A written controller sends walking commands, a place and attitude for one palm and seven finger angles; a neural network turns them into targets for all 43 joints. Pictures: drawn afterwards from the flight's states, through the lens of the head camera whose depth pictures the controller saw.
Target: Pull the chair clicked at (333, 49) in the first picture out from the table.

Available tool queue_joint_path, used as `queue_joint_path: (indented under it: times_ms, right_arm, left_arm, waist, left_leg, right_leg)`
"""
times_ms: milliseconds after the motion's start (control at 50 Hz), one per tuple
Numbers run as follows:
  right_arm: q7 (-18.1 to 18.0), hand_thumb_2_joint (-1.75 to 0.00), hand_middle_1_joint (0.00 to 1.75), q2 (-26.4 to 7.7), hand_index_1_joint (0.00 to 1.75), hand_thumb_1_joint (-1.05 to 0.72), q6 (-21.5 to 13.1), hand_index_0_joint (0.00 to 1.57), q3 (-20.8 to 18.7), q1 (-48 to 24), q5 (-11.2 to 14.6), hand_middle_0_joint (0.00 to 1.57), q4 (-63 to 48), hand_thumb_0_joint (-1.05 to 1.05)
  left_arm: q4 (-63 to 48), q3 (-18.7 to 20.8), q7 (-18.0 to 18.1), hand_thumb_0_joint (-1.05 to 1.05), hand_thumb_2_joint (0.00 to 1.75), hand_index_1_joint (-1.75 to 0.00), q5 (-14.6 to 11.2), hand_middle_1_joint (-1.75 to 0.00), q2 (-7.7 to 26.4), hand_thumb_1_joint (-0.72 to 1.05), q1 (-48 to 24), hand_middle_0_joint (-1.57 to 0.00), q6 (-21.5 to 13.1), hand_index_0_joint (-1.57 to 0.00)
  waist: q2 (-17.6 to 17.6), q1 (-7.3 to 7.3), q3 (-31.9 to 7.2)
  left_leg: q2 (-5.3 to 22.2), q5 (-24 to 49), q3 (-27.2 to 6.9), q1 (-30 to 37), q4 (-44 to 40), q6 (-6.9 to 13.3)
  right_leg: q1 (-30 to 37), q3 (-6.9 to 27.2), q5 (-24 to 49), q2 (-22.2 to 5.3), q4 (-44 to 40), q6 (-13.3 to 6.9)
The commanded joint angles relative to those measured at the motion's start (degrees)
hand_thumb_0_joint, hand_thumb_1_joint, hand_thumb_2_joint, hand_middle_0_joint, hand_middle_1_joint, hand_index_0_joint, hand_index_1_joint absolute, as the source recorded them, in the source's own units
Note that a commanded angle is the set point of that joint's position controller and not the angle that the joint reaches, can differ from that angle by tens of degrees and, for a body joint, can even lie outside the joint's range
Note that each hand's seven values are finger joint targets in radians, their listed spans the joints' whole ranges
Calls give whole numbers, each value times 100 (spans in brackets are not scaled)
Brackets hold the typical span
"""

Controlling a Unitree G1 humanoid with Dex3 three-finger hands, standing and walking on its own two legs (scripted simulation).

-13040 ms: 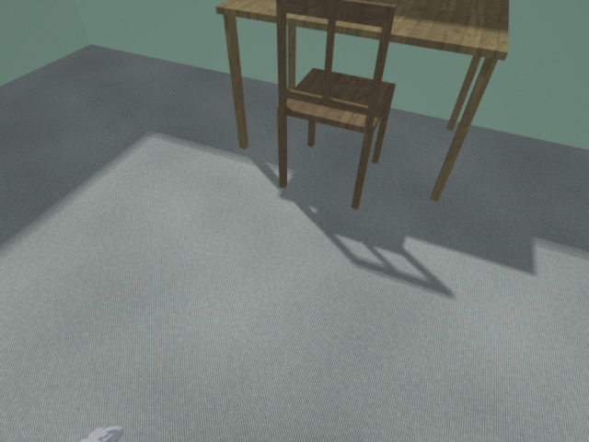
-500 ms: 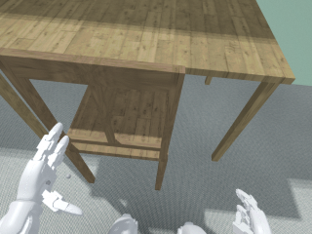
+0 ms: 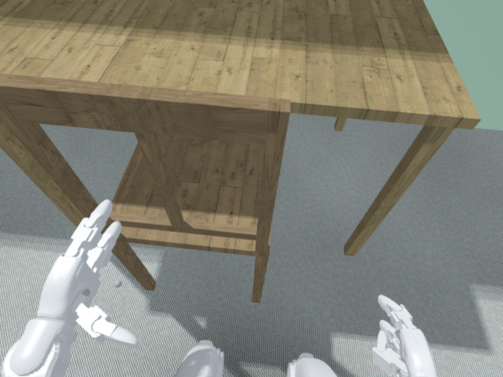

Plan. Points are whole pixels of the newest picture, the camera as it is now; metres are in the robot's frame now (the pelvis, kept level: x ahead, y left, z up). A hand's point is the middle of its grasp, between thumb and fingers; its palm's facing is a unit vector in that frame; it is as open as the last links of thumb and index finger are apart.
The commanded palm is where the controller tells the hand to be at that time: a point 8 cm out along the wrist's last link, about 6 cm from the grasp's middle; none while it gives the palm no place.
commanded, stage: aim the fingers beside a spindle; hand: left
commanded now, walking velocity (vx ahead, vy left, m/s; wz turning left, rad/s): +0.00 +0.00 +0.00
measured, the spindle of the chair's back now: (164, 185) +0.44 +0.18 +0.00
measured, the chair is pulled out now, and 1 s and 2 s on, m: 0.00 0.00 0.00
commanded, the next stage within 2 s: none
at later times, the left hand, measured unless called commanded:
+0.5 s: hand (134, 271) +0.27 +0.19 +0.03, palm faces -0.10 -0.99 -0.04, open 16.9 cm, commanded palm +0.25 +0.25 +0.03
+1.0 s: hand (151, 268) +0.28 +0.17 +0.01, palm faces -0.11 -0.99 -0.03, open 16.9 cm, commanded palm +0.27 +0.23 +0.01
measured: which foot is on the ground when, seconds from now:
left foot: down 0.00-1.00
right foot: down 0.00-1.00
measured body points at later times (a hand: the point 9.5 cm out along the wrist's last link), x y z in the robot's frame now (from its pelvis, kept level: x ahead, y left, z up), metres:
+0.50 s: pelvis +0.00 +0.00 -0.01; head +0.08 +0.01 +0.43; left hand +0.27 +0.24 +0.03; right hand +0.17 -0.24 -0.09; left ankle +0.03 +0.11 -0.65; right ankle +0.00 -0.12 -0.65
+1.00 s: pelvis +0.00 +0.01 -0.02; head +0.09 +0.01 +0.42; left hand +0.28 +0.22 +0.01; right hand +0.17 -0.24 -0.11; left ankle +0.03 +0.11 -0.65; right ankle +0.00 -0.12 -0.65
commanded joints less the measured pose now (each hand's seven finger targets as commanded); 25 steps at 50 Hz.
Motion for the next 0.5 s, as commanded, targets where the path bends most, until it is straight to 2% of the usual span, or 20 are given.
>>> queue_joint_path:
  times_ms: [0, 20, 40, 100, 140, 200, 240, 260, 280, 320, 400, 460, 480]
  right_arm:
    - [-27, -90, 30, -756, 30, -90, -331, 20, -369, -174, 15, 20, -757, 0]
    - [-16, -90, 30, -749, 30, -90, -332, 20, -370, -192, 18, 20, -766, 0]
    - [-12, -90, 30, -756, 30, -90, -310, 20, -377, -188, 12, 20, -725, 0]
    - [-3, -90, 30, -776, 30, -90, -254, 20, -405, -188, 33, 20, -721, 0]
    - [-11, -90, 30, -795, 30, -90, -232, 20, -402, -191, 26, 20, -696, 0]
    - [-5, -90, 30, -797, 30, -90, -228, 20, -419, -181, 34, 20, -772, 0]
    - [-2, -90, 30, -790, 30, -90, -249, 20, -415, -163, 14, 20, -754, 0]
    - [15, -90, 30, -787, 30, -90, -275, 20, -411, -135, 6, 20, -760, 0]
    - [31, -90, 30, -762, 30, -90, -289, 20, -406, -127, 8, 20, -772, 0]
    - [30, -90, 30, -775, 30, -90, -286, 20, -420, -122, 4, 20, -716, 0]
    - [30, -90, 30, -822, 30, -90, -247, 20, -391, -115, 2, 20, -683, 0]
    - [25, -90, 30, -846, 30, -90, -197, 20, -402, -100, -7, 20, -735, 0]
    - [22, -90, 30, -857, 30, -90, -172, 20, -415, -98, -7, 20, -753, 0]
  left_arm:
    - [-1350, 578, 78, 0, 30, -8, -156, -8, 976, -50, -604, -6, -592, -6]
    - [-1305, 502, 86, 0, 30, -8, -144, -8, 892, -50, -557, -6, -591, -6]
    - [-1149, 580, 119, 0, 30, -8, -121, -8, 969, -50, -561, -6, -560, -6]
    - [-823, 511, 102, 0, 30, -8, -70, -8, 857, -50, -524, -6, -470, -6]
    - [-730, 560, 65, 0, 30, -8, -74, -8, 919, -50, -671, -6, -424, -6]
    - [-899, 553, -4, 0, 30, -8, -115, -8, 911, -50, -606, -6, -472, -6]
    - [-1038, 529, 16, 0, 30, -8, -127, -8, 941, -50, -743, -6, -541, -6]
    - [-1267, 530, 36, 0, 30, -8, -131, -8, 968, -50, -769, -6, -613, -6]
    - [-1309, 347, 50, 0, 30, -8, -130, -8, 794, -50, -673, -6, -642, -6]
    - [-1170, 396, 140, 0, 30, -8, -112, -8, 826, -50, -771, -6, -668, -6]
    - [-789, 96, 261, 0, 30, -8, 69, -8, 612, -50, -1075, -6, -586, -6]
    - [-715, 131, 293, 0, 30, -8, 108, -8, 658, -50, -1180, -6, -518, -6]
    - [-683, 262, 300, 0, 30, -8, 116, -8, 768, -50, -1094, -6, -499, -6]
  waist:
    - [195, 0, -1532]
    - [293, -3, -1473]
    - [190, -19, -1418]
    - [17, -60, -1256]
    - [26, -69, -1256]
    - [62, -11, -1502]
    - [79, -34, -1626]
    - [307, 18, -1792]
    - [311, -16, -1772]
    - [163, -57, -1597]
    - [61, -171, -1259]
    - [-60, -144, -1420]
    - [-50, -78, -1536]
  left_leg:
    - [-174, 1485, -99, 1227, -816, 129]
    - [-177, 1460, -79, 1225, -813, 124]
    - [-174, 1418, -82, 1117, -785, 135]
    - [-176, 1270, -48, 957, -779, 133]
    - [-181, 1212, -38, 852, -724, 144]
    - [-183, 1366, -18, 938, -716, 147]
    - [-173, 1539, -41, 1010, -655, 158]
    - [-171, 1669, -63, 1137, -668, 143]
    - [-165, 1731, -79, 1249, -680, 138]
    - [-152, 1520, -97, 1128, -659, 125]
    - [-142, 1058, -150, 838, -652, 122]
    - [-154, 1016, -128, 767, -604, 140]
    - [-155, 1073, -110, 780, -603, 135]
  right_leg:
    - [599, 253, 1346, 116, -886, -100]
    - [539, 257, 1314, 111, -892, -97]
    - [524, 265, 1271, 122, -891, -97]
    - [410, 263, 1179, 106, -907, -71]
    - [390, 303, 1128, 103, -896, -78]
    - [508, 319, 1297, 88, -855, -79]
    - [517, 320, 1478, 103, -785, -82]
    - [522, 302, 1545, 93, -723, -99]
    - [437, 263, 1552, 99, -704, -94]
    - [273, 239, 1338, 109, -705, -85]
    - [-126, 188, 862, 98, -654, -81]
    - [-105, 218, 849, 88, -632, -80]
    - [-24, 235, 904, 87, -624, -89]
